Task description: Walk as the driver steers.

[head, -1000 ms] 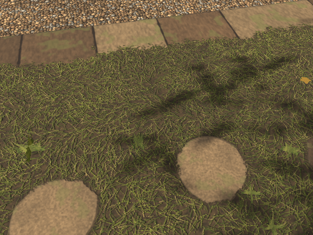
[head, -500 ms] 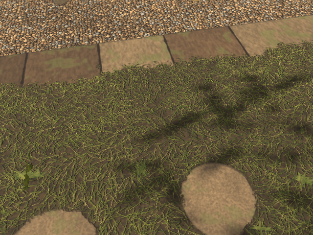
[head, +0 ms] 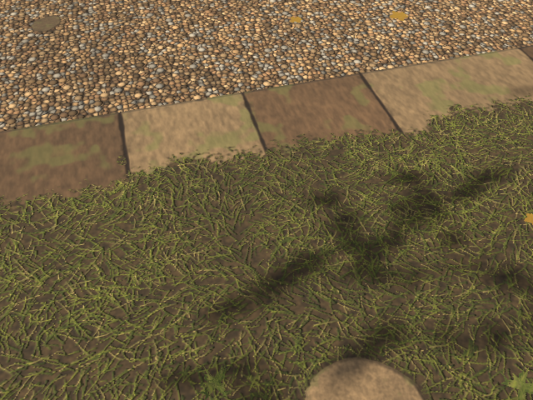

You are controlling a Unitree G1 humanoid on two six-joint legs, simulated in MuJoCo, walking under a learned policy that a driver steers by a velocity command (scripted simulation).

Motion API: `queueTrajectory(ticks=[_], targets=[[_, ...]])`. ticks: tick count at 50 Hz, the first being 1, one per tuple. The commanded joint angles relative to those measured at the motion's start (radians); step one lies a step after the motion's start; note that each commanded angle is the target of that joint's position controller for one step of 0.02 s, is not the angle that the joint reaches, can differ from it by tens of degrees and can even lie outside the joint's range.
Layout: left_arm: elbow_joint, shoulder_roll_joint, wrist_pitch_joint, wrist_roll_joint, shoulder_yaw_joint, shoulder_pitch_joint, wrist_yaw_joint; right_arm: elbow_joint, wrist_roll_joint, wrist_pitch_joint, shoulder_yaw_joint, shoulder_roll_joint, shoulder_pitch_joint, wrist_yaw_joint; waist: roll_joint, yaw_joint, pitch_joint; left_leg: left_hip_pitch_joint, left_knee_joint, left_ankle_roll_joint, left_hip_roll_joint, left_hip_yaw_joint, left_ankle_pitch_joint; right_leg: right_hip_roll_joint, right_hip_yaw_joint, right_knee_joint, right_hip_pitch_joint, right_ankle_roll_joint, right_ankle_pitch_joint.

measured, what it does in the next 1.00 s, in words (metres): walks ahead, turning left: right foot, then left foot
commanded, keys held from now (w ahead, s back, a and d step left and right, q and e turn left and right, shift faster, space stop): w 0.34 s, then w+q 0.66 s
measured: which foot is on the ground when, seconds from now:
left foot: down 0.00-0.32, up 0.34-0.86, down 0.88-1.00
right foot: up 0.00-0.28, down 0.30-0.90, up 0.92-1.00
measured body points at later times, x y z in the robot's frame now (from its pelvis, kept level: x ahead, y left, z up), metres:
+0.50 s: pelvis +0.27 -0.08 +0.00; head +0.29 -0.10 +0.45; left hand +0.33 +0.18 -0.12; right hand +0.36 -0.35 -0.14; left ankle +0.26 +0.08 -0.65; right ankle +0.30 -0.17 -0.74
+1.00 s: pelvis +0.54 +0.01 -0.02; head +0.57 +0.02 +0.43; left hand +0.53 +0.29 -0.14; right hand +0.75 -0.21 -0.13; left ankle +0.58 +0.08 -0.74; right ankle +0.45 -0.18 -0.63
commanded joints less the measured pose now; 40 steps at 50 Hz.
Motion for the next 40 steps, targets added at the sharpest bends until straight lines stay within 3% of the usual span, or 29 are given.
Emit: queueTrajectory(ticks=[1, 6, 9, 11, 13, 14, 15, 16, 17, 18, 19, 20, 22, 24, 26, 30, 33, 37, 39, 40], targets=[[-0.043, 0.045, 0.004, 0.012, 0.013, 0.033, 0.007, -0.054, 0.001, -0.017, -0.021, -0.131, -0.037, -0.020, 0.080, 0.046, 0.054, -0.096, -0.205, 0.170, 0.281, -0.213, 0.067, -0.042, 0.001, -0.138, -0.032, 0.028, 0.153], [-0.093, 0.028, -0.008, 0.000, 0.005, -0.157, -0.010, -0.031, 0.020, -0.001, -0.027, -0.165, 0.061, -0.036, 0.082, -0.023, 0.058, 0.017, -0.185, 0.123, 0.271, -0.162, 0.075, 0.012, -0.044, -0.463, 0.001, 0.039, 0.305], [-0.123, 0.034, -0.013, -0.008, 0.001, -0.236, -0.029, -0.010, 0.025, 0.011, -0.029, -0.168, 0.109, -0.037, 0.090, -0.050, 0.080, 0.112, -0.143, 0.118, 0.307, -0.170, 0.059, 0.028, -0.047, -0.552, -0.006, 0.031, 0.259], [-0.141, 0.047, -0.020, -0.010, 0.003, -0.255, -0.042, -0.002, 0.026, 0.021, -0.034, -0.173, 0.116, -0.040, 0.096, -0.043, 0.083, 0.173, -0.100, 0.107, 0.338, -0.184, 0.071, 0.037, -0.046, -0.596, 0.004, 0.006, 0.186], [-0.135, 0.074, -0.029, -0.010, 0.014, -0.195, -0.049, -0.005, 0.027, 0.032, -0.040, -0.188, 0.094, -0.041, 0.115, 0.002, 0.052, 0.198, -0.025, 0.088, 0.350, -0.187, 0.189, 0.066, -0.068, -0.636, 0.110, -0.023, 0.114], [-0.108, 0.103, -0.032, -0.007, 0.032, -0.097, -0.048, -0.011, 0.024, 0.037, -0.038, -0.186, 0.070, -0.042, 0.115, 0.060, -0.003, 0.186, 0.092, 0.068, 0.316, -0.155, 0.358, 0.100, -0.096, -0.659, 0.250, -0.045, 0.101], [-0.052, 0.161, -0.034, -0.006, 0.060, 0.091, -0.041, -0.023, 0.013, 0.039, -0.025, -0.154, 0.061, -0.041, 0.088, 0.136, -0.123, 0.099, 0.319, 0.038, 0.254, -0.104, 0.423, 0.085, -0.072, -0.647, 0.505, -0.083, 0.120], [-0.023, 0.272, -0.032, 0.015, 0.087, 0.263, -0.035, -0.050, 0.002, 0.026, 0.004, -0.069, 0.128, -0.036, -0.095, 0.151, -0.297, -0.245, 0.720, -0.028, 0.135, -0.024, 0.143, -0.167, 0.277, -0.652, 0.909, -0.209, 0.084], [-0.007, 0.254, -0.025, 0.010, 0.081, 0.305, -0.041, -0.039, 0.016, 0.000, 0.021, -0.018, 0.174, -0.030, -0.269, 0.137, -0.389, -0.506, 0.961, -0.052, 0.023, -0.105, -0.410, -0.290, 0.662, -0.815, 1.071, -0.301, -0.047], [-0.019, 0.171, -0.028, 0.008, 0.056, 0.246, -0.041, -0.047, 0.044, -0.019, -0.007, -0.134, 0.106, -0.026, -0.165, 0.142, -0.282, -0.602, 1.065, -0.027, 0.084, -0.206, -0.390, -0.266, 0.589, -0.836, 0.981, -0.250, -0.085], [-0.042, 0.128, -0.028, 0.009, 0.042, 0.153, -0.038, -0.073, 0.059, -0.024, -0.016, -0.163, 0.023, -0.028, -0.101, 0.118, -0.175, -0.611, 1.057, -0.011, 0.135, -0.188, -0.299, -0.238, 0.420, -0.846, 0.838, -0.207, -0.017], [-0.053, 0.099, -0.030, 0.012, 0.031, 0.071, -0.042, -0.077, 0.050, -0.018, -0.018, -0.150, -0.014, -0.034, -0.022, 0.084, -0.107, -0.564, 0.996, -0.016, 0.178, -0.171, -0.214, -0.195, 0.300, -0.886, 0.695, -0.183, 0.063], [-0.045, 0.055, -0.037, 0.021, 0.020, 0.017, -0.047, -0.069, 0.038, 0.016, -0.029, -0.117, 0.005, -0.041, -0.042, 0.032, -0.044, -0.462, 0.900, -0.024, 0.221, -0.179, -0.126, -0.130, 0.149, -0.955, 0.547, -0.146, 0.121], [-0.017, 0.065, -0.043, 0.027, 0.026, 0.043, -0.044, -0.061, 0.041, 0.039, -0.029, -0.079, 0.032, -0.041, -0.039, 0.013, -0.018, -0.450, 0.882, -0.032, 0.216, -0.181, -0.083, -0.112, 0.057, -0.986, 0.501, -0.148, 0.220], [0.000, 0.089, -0.045, 0.033, 0.034, 0.066, -0.034, -0.081, 0.039, 0.049, -0.035, -0.079, -0.009, -0.043, -0.020, 0.014, 0.008, -0.516, 0.835, -0.040, 0.210, -0.203, -0.011, -0.114, -0.005, -0.999, 0.512, -0.149, 0.297], [0.014, 0.100, -0.037, 0.034, 0.036, 0.080, -0.011, -0.125, 0.029, 0.047, -0.042, -0.073, -0.115, -0.034, -0.014, 0.031, 0.037, -0.574, 0.635, -0.052, 0.192, -0.198, 0.164, -0.103, -0.107, -1.019, 0.549, -0.125, 0.319], [0.027, 0.115, -0.031, 0.027, 0.038, 0.111, 0.002, -0.165, 0.023, 0.045, -0.034, -0.055, -0.216, -0.017, -0.005, 0.066, 0.069, -0.564, 0.495, -0.048, 0.188, -0.132, 0.241, -0.108, -0.168, -1.033, 0.584, -0.109, 0.311], [0.055, 0.130, -0.006, 0.015, 0.045, 0.180, 0.010, -0.233, 0.024, 0.045, -0.025, -0.038, -0.329, 0.009, 0.008, 0.105, 0.106, -0.630, 0.398, -0.026, 0.185, -0.073, 0.176, -0.154, -0.211, -0.978, 0.741, -0.104, 0.382], [0.054, 0.143, 0.009, 0.009, 0.050, 0.177, 0.012, -0.265, 0.028, 0.045, -0.026, -0.039, -0.356, 0.023, -0.001, 0.097, 0.108, -0.615, 0.373, -0.007, 0.169, -0.030, 0.093, -0.172, -0.235, -0.923, 0.788, -0.095, 0.491], [0.046, 0.156, 0.015, 0.007, 0.053, 0.157, 0.014, -0.276, 0.030, 0.046, -0.031, -0.048, -0.346, 0.029, -0.015, 0.078, 0.092, -0.558, 0.361, 0.009, 0.145, 0.003, 0.046, -0.170, -0.256, -0.876, 0.788, -0.084, 0.632]])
